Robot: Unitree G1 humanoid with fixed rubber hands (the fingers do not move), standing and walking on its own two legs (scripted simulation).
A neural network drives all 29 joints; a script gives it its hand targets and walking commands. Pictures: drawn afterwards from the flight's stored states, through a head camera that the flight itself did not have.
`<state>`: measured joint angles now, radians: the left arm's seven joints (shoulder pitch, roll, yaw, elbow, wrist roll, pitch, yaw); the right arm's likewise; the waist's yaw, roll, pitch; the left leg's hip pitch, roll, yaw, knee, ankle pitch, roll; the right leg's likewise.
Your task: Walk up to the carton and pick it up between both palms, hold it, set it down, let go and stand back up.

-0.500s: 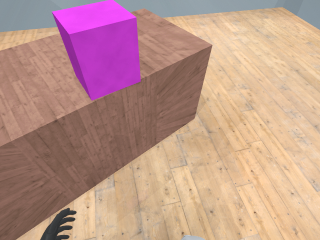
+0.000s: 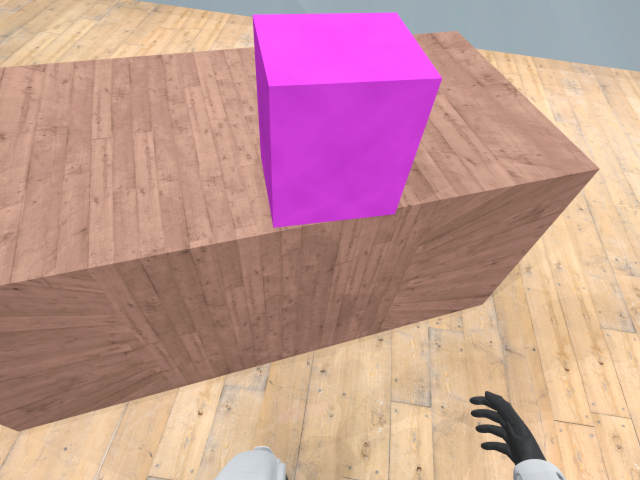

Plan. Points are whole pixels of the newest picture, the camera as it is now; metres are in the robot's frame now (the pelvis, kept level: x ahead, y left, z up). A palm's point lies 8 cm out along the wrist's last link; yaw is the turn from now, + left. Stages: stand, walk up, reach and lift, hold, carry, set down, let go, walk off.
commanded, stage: walk up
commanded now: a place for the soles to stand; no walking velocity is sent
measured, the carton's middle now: (331, 125) +0.66 +0.00 +0.05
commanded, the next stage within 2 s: none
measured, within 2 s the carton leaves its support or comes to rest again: neither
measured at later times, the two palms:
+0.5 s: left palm (217, 370) +0.27 +0.15 -0.08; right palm (612, 404) +0.24 -0.42 -0.09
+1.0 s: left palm (252, 447) +0.17 +0.09 -0.09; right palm (528, 267) +0.45 -0.34 -0.06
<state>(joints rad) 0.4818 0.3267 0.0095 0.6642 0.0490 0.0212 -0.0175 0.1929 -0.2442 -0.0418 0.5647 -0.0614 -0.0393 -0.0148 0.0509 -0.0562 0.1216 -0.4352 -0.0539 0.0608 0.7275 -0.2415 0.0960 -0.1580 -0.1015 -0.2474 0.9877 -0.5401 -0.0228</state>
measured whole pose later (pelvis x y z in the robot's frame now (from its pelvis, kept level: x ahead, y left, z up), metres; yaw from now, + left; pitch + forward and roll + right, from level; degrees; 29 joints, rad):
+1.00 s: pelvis +0.22 -0.17 +0.02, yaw +22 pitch -2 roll +0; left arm 0.38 0.31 0.00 0.63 0.00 0.02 -0.01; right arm 0.21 -0.25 -0.01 0.63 -0.01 0.01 0.00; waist 0.05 -0.03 0.07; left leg -0.29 -0.03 -0.04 0.61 -0.27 0.02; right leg -0.26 -0.10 -0.26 0.62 -0.31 -0.02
